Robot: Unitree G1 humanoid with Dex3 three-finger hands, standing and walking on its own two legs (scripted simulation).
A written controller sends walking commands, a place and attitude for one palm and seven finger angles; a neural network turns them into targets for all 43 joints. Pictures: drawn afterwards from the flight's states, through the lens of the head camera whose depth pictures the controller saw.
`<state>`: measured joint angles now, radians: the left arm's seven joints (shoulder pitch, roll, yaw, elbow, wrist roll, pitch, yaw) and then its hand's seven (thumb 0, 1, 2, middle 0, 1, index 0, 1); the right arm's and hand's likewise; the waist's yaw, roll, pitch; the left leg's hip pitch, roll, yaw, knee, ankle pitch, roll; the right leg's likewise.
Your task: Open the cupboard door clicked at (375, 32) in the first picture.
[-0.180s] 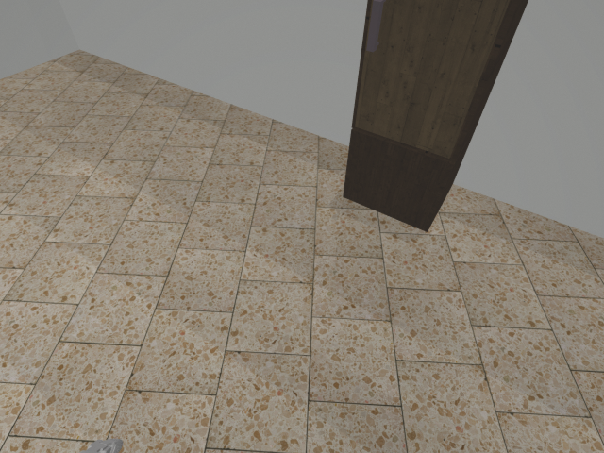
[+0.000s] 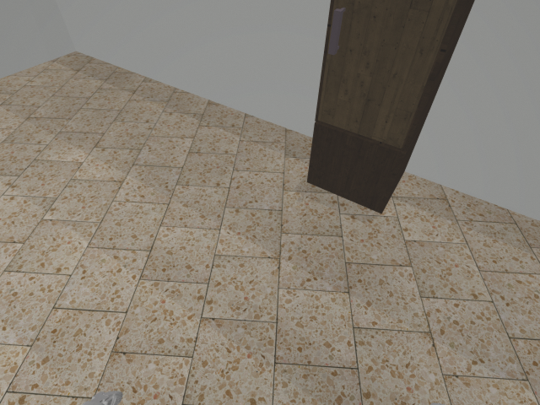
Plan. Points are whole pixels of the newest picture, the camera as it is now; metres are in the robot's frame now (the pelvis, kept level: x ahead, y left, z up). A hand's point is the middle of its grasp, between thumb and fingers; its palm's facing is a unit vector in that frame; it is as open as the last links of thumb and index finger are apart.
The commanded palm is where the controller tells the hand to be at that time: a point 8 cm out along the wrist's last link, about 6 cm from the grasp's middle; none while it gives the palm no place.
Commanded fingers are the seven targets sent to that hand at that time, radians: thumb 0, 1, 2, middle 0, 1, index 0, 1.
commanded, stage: stand and wait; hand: left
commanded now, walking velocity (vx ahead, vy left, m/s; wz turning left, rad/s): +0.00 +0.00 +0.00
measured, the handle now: (337, 31) +1.34 -0.16 +0.06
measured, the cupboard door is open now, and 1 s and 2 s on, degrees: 0 0 0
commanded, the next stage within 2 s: look at it before walking up in 0.64 s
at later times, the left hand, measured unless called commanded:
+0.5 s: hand out of the picture +0.05 +0.25 -0.15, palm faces -0.02 -0.94 -0.34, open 7.4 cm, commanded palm none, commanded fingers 0.00 0.90 0.90 -0.20 -0.30 -0.20 -0.30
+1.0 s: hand out of the picture +0.05 +0.24 -0.15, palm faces -0.03 -0.94 -0.33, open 7.4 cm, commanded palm none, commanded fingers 0.00 0.90 0.90 -0.20 -0.30 -0.20 -0.30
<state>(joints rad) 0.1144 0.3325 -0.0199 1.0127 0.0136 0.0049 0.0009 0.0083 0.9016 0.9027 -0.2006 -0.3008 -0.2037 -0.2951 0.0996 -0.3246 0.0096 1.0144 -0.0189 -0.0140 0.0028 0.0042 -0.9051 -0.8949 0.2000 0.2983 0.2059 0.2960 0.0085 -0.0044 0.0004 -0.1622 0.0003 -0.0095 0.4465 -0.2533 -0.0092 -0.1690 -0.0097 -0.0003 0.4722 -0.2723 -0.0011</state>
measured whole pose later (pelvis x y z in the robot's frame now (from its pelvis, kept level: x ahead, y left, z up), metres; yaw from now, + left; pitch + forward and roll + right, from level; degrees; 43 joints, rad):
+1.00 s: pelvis -0.02 +0.00 +0.01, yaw +0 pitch -2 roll +0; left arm 0.14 0.34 -0.01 1.09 0.02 0.00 0.00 0.01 0.90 0.90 -0.20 -0.30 -0.20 -0.30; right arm 0.13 -0.33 0.01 1.11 -0.01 -0.01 0.01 0.00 -0.91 -0.89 0.20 0.30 0.21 0.30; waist 0.01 -0.01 0.02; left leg -0.15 0.01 -0.01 0.37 -0.18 -0.02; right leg -0.15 0.00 0.00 0.39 -0.20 0.00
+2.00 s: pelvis +0.15 +0.02 +0.00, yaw +6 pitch +0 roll +0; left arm 0.18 0.19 0.05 1.03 0.02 0.00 -0.02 0.01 0.93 0.90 -0.20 -0.30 -0.20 -0.29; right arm 0.52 -0.07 -0.01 1.19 -0.03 -0.07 -0.02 0.00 -0.91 -0.89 0.20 0.30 0.21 0.30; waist -0.05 -0.01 0.06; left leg 0.05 0.00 0.02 0.30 -0.35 0.01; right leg -0.53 -0.11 -0.09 0.73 -0.23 0.01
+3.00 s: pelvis +0.55 +0.07 -0.02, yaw +11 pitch -2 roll +1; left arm 0.19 0.17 0.06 1.01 0.02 -0.02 0.00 0.01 0.92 0.90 -0.20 -0.30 -0.20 -0.29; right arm 0.31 -0.15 -0.05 1.10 -0.01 0.00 -0.02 0.00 -0.91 -0.89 0.20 0.30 0.20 0.30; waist 0.00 0.03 0.12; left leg -0.21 0.10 0.14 0.95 -0.54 -0.04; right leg -0.41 -0.02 -0.13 0.68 -0.23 -0.08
